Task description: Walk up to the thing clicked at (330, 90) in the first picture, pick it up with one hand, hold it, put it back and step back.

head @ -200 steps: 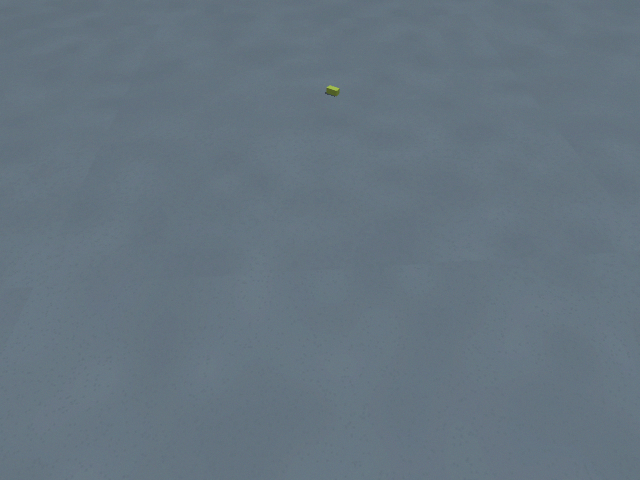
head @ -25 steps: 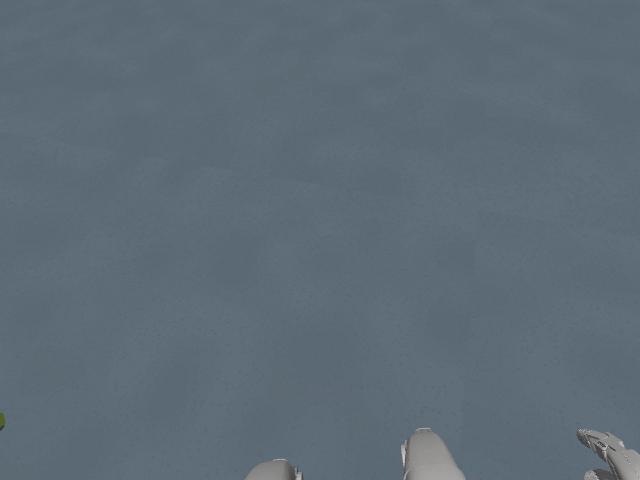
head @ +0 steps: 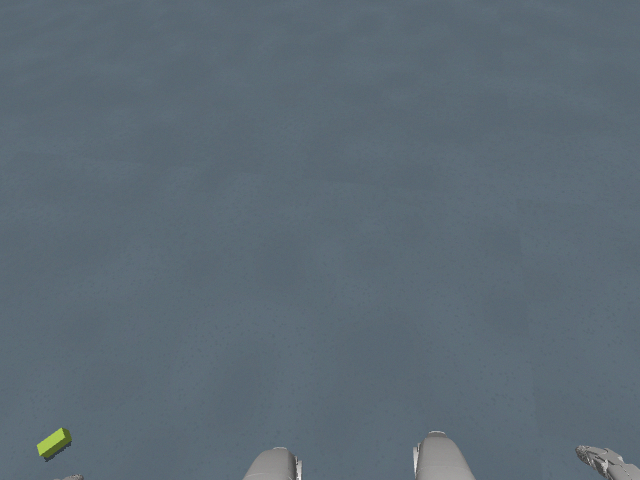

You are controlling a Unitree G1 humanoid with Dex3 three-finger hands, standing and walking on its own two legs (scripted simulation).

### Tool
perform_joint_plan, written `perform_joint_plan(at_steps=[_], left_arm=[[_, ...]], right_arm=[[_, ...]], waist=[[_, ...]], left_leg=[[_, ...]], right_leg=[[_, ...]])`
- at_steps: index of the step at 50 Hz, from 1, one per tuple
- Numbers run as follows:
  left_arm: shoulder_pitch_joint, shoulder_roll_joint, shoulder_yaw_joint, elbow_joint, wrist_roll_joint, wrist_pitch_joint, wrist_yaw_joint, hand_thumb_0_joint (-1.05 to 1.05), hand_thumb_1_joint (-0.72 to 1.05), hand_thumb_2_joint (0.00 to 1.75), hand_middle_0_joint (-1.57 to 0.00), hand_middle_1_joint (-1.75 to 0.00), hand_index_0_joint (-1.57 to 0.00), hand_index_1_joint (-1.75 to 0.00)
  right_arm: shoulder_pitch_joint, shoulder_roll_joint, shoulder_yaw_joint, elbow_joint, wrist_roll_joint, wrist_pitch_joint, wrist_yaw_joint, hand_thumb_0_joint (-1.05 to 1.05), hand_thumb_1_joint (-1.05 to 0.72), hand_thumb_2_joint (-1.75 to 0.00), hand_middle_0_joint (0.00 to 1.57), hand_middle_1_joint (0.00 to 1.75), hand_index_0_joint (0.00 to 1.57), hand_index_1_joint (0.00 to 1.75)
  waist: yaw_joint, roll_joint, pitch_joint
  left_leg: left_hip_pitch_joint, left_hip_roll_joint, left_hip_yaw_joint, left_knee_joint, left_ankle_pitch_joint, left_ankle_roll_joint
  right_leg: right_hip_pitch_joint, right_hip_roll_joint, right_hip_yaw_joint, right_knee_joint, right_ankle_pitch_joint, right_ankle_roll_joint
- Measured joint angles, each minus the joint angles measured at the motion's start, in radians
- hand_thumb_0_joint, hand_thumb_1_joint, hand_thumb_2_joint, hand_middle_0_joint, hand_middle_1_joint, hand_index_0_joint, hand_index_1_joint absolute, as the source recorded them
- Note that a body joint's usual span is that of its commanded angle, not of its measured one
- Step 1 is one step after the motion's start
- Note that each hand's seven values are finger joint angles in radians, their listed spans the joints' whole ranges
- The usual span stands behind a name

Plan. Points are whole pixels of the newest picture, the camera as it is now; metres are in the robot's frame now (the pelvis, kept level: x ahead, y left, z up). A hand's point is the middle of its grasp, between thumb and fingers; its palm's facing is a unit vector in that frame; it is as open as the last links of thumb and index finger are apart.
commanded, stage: walk up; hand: left
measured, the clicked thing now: (54, 442) +0.31 +0.87 -0.71
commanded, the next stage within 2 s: none
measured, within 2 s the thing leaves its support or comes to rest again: neither
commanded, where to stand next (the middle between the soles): -0.11 +0.77 m, yaw -18 degrees
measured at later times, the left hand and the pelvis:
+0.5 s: hand out of the picture +0.04 +0.49 -0.10, palm faces -0.11 -0.83 -0.55, open 7.4 cm; pelvis -0.05 +0.21 +0.01, yaw -4 degrees
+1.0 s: hand out of the picture -0.01 +0.72 -0.11, palm faces -0.20 -0.81 -0.56, open 7.4 cm; pelvis -0.11 +0.44 +0.00, yaw -8 degrees
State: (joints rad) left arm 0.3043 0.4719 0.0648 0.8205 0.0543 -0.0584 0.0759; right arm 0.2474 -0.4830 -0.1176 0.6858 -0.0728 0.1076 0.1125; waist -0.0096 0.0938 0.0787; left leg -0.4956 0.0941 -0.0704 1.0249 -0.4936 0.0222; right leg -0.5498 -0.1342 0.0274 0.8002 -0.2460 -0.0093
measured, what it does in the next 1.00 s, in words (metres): steps to the left: left foot, then right foot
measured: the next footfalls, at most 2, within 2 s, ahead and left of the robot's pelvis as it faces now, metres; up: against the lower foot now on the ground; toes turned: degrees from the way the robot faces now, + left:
left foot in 0.02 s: +0.05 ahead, +0.19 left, +0.00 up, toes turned +0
right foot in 0.34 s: +0.05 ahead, +0.06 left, +0.00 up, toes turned -9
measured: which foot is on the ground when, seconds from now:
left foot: up 0.00-0.00, down 0.02-0.34, up 0.36-0.66, down 0.68-0.96, up 0.98-1.00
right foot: down 0.00-0.04, up 0.06-0.32, down 0.34-0.70, up 0.72-0.94, down 0.96-1.00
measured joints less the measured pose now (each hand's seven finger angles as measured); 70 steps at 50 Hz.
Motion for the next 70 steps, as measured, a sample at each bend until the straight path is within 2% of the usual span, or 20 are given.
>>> perform_joint_plan(at_steps=[2, 4, 9, 14, 17, 21, 25, 33, 35, 38, 41, 45, 48, 52, 57, 63, 65, 66, 68, 70], left_arm=[[-0.004, 0.025, 0.009, 0.007, -0.001, 0.008, 0.003, 0.00, 0.89, 0.90, -0.21, -0.30, -0.21, -0.30], [-0.012, 0.032, 0.021, 0.041, -0.013, 0.025, 0.022, 0.00, 0.89, 0.90, -0.21, -0.30, -0.21, -0.30], [-0.019, 0.030, 0.016, 0.106, -0.050, 0.027, 0.030, 0.01, 0.90, 0.90, -0.21, -0.30, -0.21, -0.30], [-0.005, -0.021, -0.008, 0.091, -0.060, 0.025, 0.010, 0.01, 0.90, 0.90, -0.21, -0.30, -0.21, -0.30], [0.017, -0.055, -0.026, 0.054, -0.054, 0.007, 0.008, 0.01, 0.90, 0.90, -0.21, -0.30, -0.21, -0.30], [-0.003, -0.077, -0.038, 0.013, -0.037, 0.004, 0.018, 0.00, 0.90, 0.90, -0.21, -0.30, -0.21, -0.30], [-0.010, -0.081, -0.039, -0.006, -0.033, -0.003, 0.021, 0.00, 0.89, 0.90, -0.21, -0.30, -0.21, -0.30], [-0.009, -0.004, -0.012, -0.014, -0.004, 0.002, 0.003, 0.00, 0.89, 0.90, -0.22, -0.30, -0.22, -0.30], [-0.024, 0.030, -0.001, -0.003, -0.008, 0.011, 0.009, 0.00, 0.89, 0.90, -0.21, -0.30, -0.21, -0.30], [-0.044, 0.040, 0.012, 0.059, -0.028, 0.037, 0.038, 0.00, 0.89, 0.90, -0.21, -0.30, -0.21, -0.30], [-0.043, 0.046, 0.015, 0.086, -0.051, 0.030, 0.037, 0.01, 0.90, 0.90, -0.21, -0.30, -0.21, -0.30], [-0.025, 0.006, 0.000, 0.076, -0.063, 0.018, 0.020, 0.01, 0.90, 0.90, -0.21, -0.30, -0.21, -0.30], [0.007, -0.037, -0.017, 0.038, -0.054, -0.002, 0.017, 0.00, 0.90, 0.90, -0.21, -0.30, -0.21, -0.30], [0.001, -0.078, -0.040, 0.002, -0.031, 0.001, 0.021, 0.00, 0.90, 0.90, -0.21, -0.30, -0.21, -0.30], [0.003, -0.084, -0.036, -0.019, -0.023, 0.002, 0.017, 0.00, 0.89, 0.90, -0.21, -0.30, -0.21, -0.30], [0.016, -0.023, -0.010, -0.034, -0.002, 0.002, 0.009, 0.00, 0.89, 0.90, -0.22, -0.30, -0.22, -0.30], [0.010, 0.008, -0.002, -0.035, -0.003, 0.006, 0.010, 0.00, 0.89, 0.90, -0.22, -0.30, -0.22, -0.30], [-0.002, 0.028, 0.006, -0.027, -0.005, 0.012, 0.013, 0.00, 0.89, 0.90, -0.22, -0.30, -0.22, -0.30], [-0.023, 0.038, 0.020, 0.012, -0.015, 0.035, 0.033, 0.00, 0.89, 0.90, -0.21, -0.30, -0.21, -0.30], [-0.036, 0.041, 0.027, 0.054, -0.031, 0.048, 0.046, 0.01, 0.90, 0.90, -0.21, -0.30, -0.21, -0.30]], right_arm=[[0.004, -0.015, -0.013, 0.002, -0.003, -0.014, -0.005, 0.01, -0.90, -0.90, 0.20, 0.30, 0.20, 0.30], [0.010, -0.015, -0.012, 0.005, -0.010, -0.025, -0.018, 0.01, -0.91, -0.90, 0.20, 0.30, 0.20, 0.30], [0.030, 0.043, 0.011, 0.022, -0.011, -0.026, -0.047, 0.01, -0.91, -0.90, 0.20, 0.30, 0.20, 0.30], [0.064, 0.056, 0.020, 0.001, -0.018, -0.026, -0.054, 0.01, -0.90, -0.90, 0.20, 0.30, 0.20, 0.30], [0.075, 0.043, 0.021, -0.015, -0.015, -0.011, -0.054, 0.01, -0.90, -0.90, 0.20, 0.30, 0.20, 0.30], [0.058, 0.050, 0.021, -0.004, -0.013, 0.008, -0.063, 0.01, -0.90, -0.90, 0.20, 0.30, 0.20, 0.30], [0.032, 0.041, 0.018, 0.006, -0.005, 0.009, -0.046, 0.01, -0.90, -0.90, 0.20, 0.30, 0.20, 0.30], [-0.027, -0.019, -0.017, -0.010, 0.006, 0.003, -0.018, 0.01, -0.91, -0.90, 0.20, 0.30, 0.20, 0.30], [-0.037, -0.017, -0.028, -0.006, -0.003, -0.014, -0.025, 0.01, -0.91, -0.90, 0.20, 0.30, 0.20, 0.30], [-0.035, 0.003, -0.008, 0.001, -0.001, -0.021, -0.038, 0.01, -0.91, -0.90, 0.20, 0.30, 0.20, 0.30], [-0.027, 0.049, 0.015, 0.001, -0.002, -0.017, -0.052, 0.01, -0.91, -0.90, 0.20, 0.30, 0.20, 0.30], [-0.006, 0.067, 0.031, -0.016, -0.007, -0.012, -0.055, 0.01, -0.90, -0.90, 0.20, 0.30, 0.20, 0.30], [0.003, 0.053, 0.034, -0.034, -0.004, 0.004, -0.056, 0.01, -0.90, -0.90, 0.20, 0.30, 0.20, 0.30], [-0.007, 0.049, 0.026, -0.021, 0.001, 0.025, -0.069, 0.01, -0.90, -0.90, 0.20, 0.30, 0.20, 0.30], [-0.010, 0.033, 0.012, -0.011, 0.010, 0.024, -0.049, 0.01, -0.90, -0.90, 0.20, 0.30, 0.20, 0.30], [-0.022, -0.004, -0.013, -0.005, 0.009, 0.028, -0.032, 0.01, -0.90, -0.90, 0.20, 0.30, 0.20, 0.30], [-0.023, -0.020, -0.024, -0.001, 0.008, 0.019, -0.029, 0.01, -0.91, -0.90, 0.20, 0.30, 0.20, 0.30], [-0.029, -0.015, -0.030, 0.006, 0.003, 0.010, -0.031, 0.01, -0.91, -0.90, 0.20, 0.30, 0.20, 0.30], [-0.024, -0.010, -0.021, 0.011, 0.001, -0.003, -0.034, 0.01, -0.91, -0.90, 0.20, 0.30, 0.20, 0.30], [-0.025, 0.017, -0.007, 0.022, 0.000, -0.003, -0.043, 0.01, -0.91, -0.90, 0.20, 0.30, 0.20, 0.30]], waist=[[0.002, -0.019, -0.004], [-0.005, -0.023, 0.002], [-0.062, -0.042, 0.015], [-0.077, -0.040, 0.025], [-0.065, -0.017, 0.021], [-0.037, 0.032, 0.064], [-0.013, 0.033, 0.066], [0.002, 0.000, 0.035], [0.007, -0.043, 0.052], [-0.015, -0.029, 0.056], [-0.043, -0.042, 0.061], [-0.055, -0.035, 0.067], [-0.040, -0.012, 0.061], [-0.016, 0.040, 0.104], [0.005, 0.045, 0.096], [0.010, 0.024, 0.063], [0.012, 0.014, 0.054], [0.015, -0.016, 0.066], [0.016, -0.018, 0.074], [-0.011, -0.015, 0.072]], left_leg=[[0.044, -0.026, 0.032, -0.076, -0.005, -0.023], [0.031, -0.041, 0.061, -0.032, -0.013, -0.035], [0.061, -0.076, 0.104, -0.127, 0.057, 0.014], [0.094, -0.123, 0.170, -0.239, 0.121, 0.071], [0.068, -0.140, 0.208, -0.223, 0.119, 0.093], [-0.053, -0.148, 0.085, 0.095, -0.031, -0.013], [-0.115, -0.113, -0.026, 0.273, 0.038, -0.023], [0.028, 0.006, -0.014, -0.051, 0.018, -0.006], [0.049, -0.036, 0.031, -0.071, -0.009, -0.057], [0.021, -0.040, 0.039, -0.028, 0.001, -0.043], [0.025, -0.054, 0.055, -0.081, 0.048, -0.013], [0.035, -0.086, 0.098, -0.151, 0.103, 0.029], [0.004, -0.108, 0.138, -0.136, 0.113, 0.050], [-0.093, -0.146, 0.033, 0.161, -0.044, 0.011], [-0.133, -0.119, -0.085, 0.360, 0.050, -0.022], [-0.001, -0.006, -0.049, 0.090, -0.010, -0.026], [0.066, 0.000, -0.017, -0.060, -0.022, -0.027], [0.070, -0.026, 0.008, -0.060, -0.036, -0.056], [0.044, -0.035, 0.024, -0.001, -0.041, -0.064], [0.032, -0.037, 0.021, -0.005, -0.017, -0.045]], right_leg=[[-0.040, -0.027, 0.055, 0.045, -0.043, -0.007], [-0.084, 0.023, 0.118, 0.178, -0.211, -0.033], [-0.132, 0.146, 0.033, 0.402, -0.218, -0.044], [-0.021, 0.166, -0.101, 0.252, -0.207, -0.035], [0.122, 0.158, -0.129, -0.027, -0.097, -0.055], [0.116, 0.151, -0.134, -0.006, -0.090, -0.050], [0.112, 0.093, -0.098, -0.022, -0.057, -0.016], [0.001, -0.027, 0.020, 0.028, -0.031, 0.011], [-0.040, -0.055, 0.095, 0.086, -0.080, -0.016], [-0.091, 0.058, 0.115, 0.294, -0.262, -0.038], [-0.110, 0.132, 0.026, 0.410, -0.251, -0.038], [-0.017, 0.161, -0.117, 0.294, -0.238, -0.029], [0.118, 0.168, -0.145, 0.016, -0.133, -0.054], [0.107, 0.143, -0.137, 0.042, -0.114, -0.048], [0.089, 0.064, -0.087, 0.009, -0.057, -0.009], [0.012, -0.021, -0.014, 0.024, -0.018, 0.009], [-0.027, -0.050, 0.015, 0.046, -0.009, 0.021], [-0.046, -0.067, 0.056, 0.073, -0.028, 0.010], [-0.085, -0.011, 0.106, 0.199, -0.210, -0.016], [-0.116, 0.070, 0.095, 0.350, -0.269, -0.030]])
